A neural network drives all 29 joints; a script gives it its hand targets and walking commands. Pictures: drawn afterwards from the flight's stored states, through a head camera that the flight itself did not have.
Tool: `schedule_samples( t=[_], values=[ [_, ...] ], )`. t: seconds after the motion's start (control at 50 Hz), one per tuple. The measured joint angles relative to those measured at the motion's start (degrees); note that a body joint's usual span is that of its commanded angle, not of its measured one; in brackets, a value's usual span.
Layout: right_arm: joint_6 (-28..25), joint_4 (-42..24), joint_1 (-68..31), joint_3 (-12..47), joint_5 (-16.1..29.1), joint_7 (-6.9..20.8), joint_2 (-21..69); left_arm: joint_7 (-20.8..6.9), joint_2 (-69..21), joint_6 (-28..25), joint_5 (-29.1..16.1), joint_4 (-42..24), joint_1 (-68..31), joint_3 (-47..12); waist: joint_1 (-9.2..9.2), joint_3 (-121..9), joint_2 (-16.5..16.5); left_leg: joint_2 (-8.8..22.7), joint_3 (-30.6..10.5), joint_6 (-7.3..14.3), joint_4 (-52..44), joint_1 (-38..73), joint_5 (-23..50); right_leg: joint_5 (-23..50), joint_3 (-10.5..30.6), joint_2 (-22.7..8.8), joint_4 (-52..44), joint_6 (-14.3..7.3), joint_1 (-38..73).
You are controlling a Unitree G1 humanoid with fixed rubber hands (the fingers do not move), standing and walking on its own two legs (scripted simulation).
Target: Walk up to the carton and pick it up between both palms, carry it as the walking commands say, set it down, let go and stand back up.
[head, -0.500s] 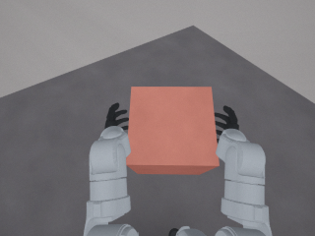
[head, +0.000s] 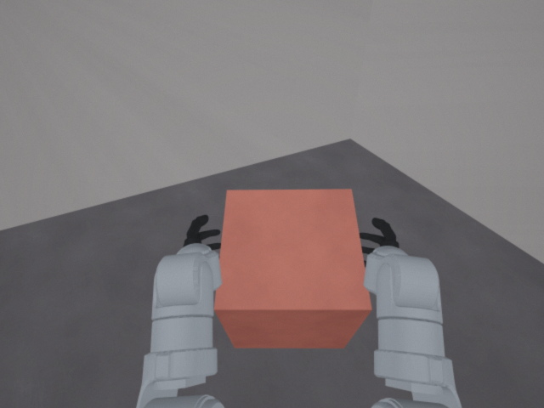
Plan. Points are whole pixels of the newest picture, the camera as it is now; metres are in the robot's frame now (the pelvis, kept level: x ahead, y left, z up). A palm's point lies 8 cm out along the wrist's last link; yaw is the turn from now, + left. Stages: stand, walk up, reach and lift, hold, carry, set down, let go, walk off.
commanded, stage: carry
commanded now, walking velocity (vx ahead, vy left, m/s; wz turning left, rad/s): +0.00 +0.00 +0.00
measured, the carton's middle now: (288, 274) +0.35 +0.01 +0.05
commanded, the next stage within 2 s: none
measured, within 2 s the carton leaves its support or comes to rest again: neither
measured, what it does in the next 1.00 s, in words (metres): lifts its right foot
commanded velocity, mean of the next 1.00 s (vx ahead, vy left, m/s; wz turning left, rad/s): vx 0.00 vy -0.05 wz -0.14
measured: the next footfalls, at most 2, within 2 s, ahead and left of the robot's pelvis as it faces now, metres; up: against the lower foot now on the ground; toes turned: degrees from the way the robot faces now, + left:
right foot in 1.32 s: +0.09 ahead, -0.15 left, +0.00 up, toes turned -24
left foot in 1.60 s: +0.11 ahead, +0.03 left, +0.00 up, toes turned -12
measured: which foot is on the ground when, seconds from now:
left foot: down 0.00-1.00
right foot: down 0.00-0.86, up 0.88-1.00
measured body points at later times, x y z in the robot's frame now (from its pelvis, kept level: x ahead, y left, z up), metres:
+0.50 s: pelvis +0.01 +0.01 +0.00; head -0.02 +0.02 +0.45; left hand +0.33 +0.14 +0.12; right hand +0.32 -0.14 +0.12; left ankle -0.01 +0.11 -0.73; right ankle +0.14 -0.06 -0.73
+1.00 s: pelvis +0.03 +0.06 -0.01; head +0.02 +0.07 +0.44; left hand +0.33 +0.19 +0.08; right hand +0.32 -0.09 +0.09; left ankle -0.01 +0.11 -0.73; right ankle +0.08 -0.08 -0.69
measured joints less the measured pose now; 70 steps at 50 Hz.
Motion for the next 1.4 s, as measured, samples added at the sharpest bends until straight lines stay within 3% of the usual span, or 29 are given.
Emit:
schedule_samples(
  t=[0.12,0.26,0.38,0.6,0.84,0.88,0.96,1.02,1.12,1.22,1.3,1.34,1.4],
  values=[
    [0.21,-1.82,-0.02,0.84,0.97,-0.18,-0.68,-0.10,-0.83,-0.26,0.78,-2.03,0.26,-0.19,-2.68,1.73,-0.56,0.07,0.71,0.38,-3.64,0.78,1.33,-0.29,0.85,0.21,-4.21,2.75,1.08],
    [0.30,-3.81,1.29,1.84,1.40,0.19,-0.82,-0.46,-1.14,-0.13,1.11,-4.19,1.42,-0.87,-3.37,1.45,-0.49,0.17,1.59,0.12,-2.82,0.54,0.73,3.13,1.33,0.25,-4.93,2.27,1.07],
    [1.04,-5.79,2.87,3.30,1.74,0.09,-0.99,-0.73,-0.75,0.80,0.70,-5.76,2.43,-1.80,-2.90,1.92,-0.09,0.39,1.70,0.27,-3.67,1.01,1.68,2.95,1.43,0.47,-5.64,3.15,1.52],
    [1.31,-7.30,2.84,3.70,1.44,0.35,-0.98,-0.80,-0.55,0.79,0.29,-7.39,2.97,-2.50,-2.14,1.71,1.81,0.49,0.88,1.12,-1.79,-0.18,2.48,1.28,0.43,0.45,-3.47,0.40,0.54],
    [2.75,-11.84,6.64,7.96,2.38,1.14,-2.40,-1.02,1.20,2.71,-0.98,-13.23,7.59,-6.68,-1.10,2.26,1.88,-1.21,0.93,3.36,1.38,-1.03,-0.21,-2.90,0.62,-1.29,2.82,2.18,-1.70],
    [3.24,-12.91,7.70,9.19,2.67,1.34,-2.75,-1.03,1.72,3.40,-1.37,-15.05,9.18,-7.68,-0.66,2.28,1.66,-1.14,1.54,3.76,2.79,-1.35,-1.19,-4.19,0.82,-1.36,5.62,2.19,-2.85],
    [4.47,-14.67,9.89,11.38,3.02,1.50,-3.44,-0.99,2.59,4.75,-2.52,-17.66,12.19,-9.16,0.54,2.76,3.05,1.14,3.36,4.12,5.44,-1.36,-3.61,-17.45,-1.00,-2.07,21.93,2.13,-6.87],
    [5.00,-16.33,11.16,11.95,3.22,1.56,-3.80,-0.85,2.69,5.65,-3.15,-18.79,12.56,-9.63,0.88,4.18,3.51,3.26,4.81,3.59,5.30,-0.77,-3.95,-19.91,-2.00,-3.73,28.99,2.48,-8.53],
    [4.58,-19.21,11.77,11.28,3.75,1.81,-3.96,-0.29,2.50,5.73,-3.41,-20.66,11.83,-10.55,0.21,6.46,3.59,7.40,7.30,2.00,4.26,-0.55,-3.71,-19.60,-2.98,-4.90,29.83,2.71,-9.13],
    [3.93,-21.66,11.07,10.45,4.15,1.97,-3.76,0.29,2.11,5.47,-3.06,-22.73,10.48,-10.92,-1.01,7.45,3.17,11.18,10.14,-0.26,3.93,-0.64,-3.86,-18.82,-5.05,-4.37,24.04,2.45,-7.53],
    [3.86,-22.75,10.35,10.20,3.87,2.06,-3.54,0.36,1.80,5.45,-2.64,-23.53,9.39,-10.67,-1.79,7.12,3.07,14.01,11.66,-2.72,7.31,-1.60,-4.80,-15.49,-7.86,-3.12,11.60,1.69,-2.29],
    [3.85,-22.85,10.18,9.40,3.68,2.22,-3.57,0.12,1.53,5.17,-2.36,-22.58,8.68,-10.84,-1.90,6.50,3.51,15.08,9.33,-4.23,14.71,-4.89,-5.04,-9.57,-8.66,-2.50,6.85,1.44,-0.20],
    [3.71,-22.05,10.79,8.87,3.93,2.08,-3.72,-0.46,1.52,4.54,-1.98,-20.42,8.77,-11.18,-2.70,6.63,3.36,10.34,1.84,-5.16,27.60,-11.39,-13.98,-12.16,-7.89,-2.49,8.94,0.50,-1.22]
  ],
)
